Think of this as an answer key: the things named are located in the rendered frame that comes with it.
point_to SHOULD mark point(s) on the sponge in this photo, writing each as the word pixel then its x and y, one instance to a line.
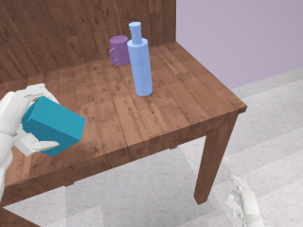
pixel 50 121

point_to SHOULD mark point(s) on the left robot forearm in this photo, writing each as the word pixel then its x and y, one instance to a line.
pixel 6 156

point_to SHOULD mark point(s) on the right robot forearm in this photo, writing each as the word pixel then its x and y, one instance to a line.
pixel 253 220

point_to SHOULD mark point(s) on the table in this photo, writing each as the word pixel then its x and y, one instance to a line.
pixel 65 44

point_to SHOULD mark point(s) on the robot left hand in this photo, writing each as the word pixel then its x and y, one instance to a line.
pixel 13 106

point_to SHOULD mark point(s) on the robot right hand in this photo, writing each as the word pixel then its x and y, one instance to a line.
pixel 247 202

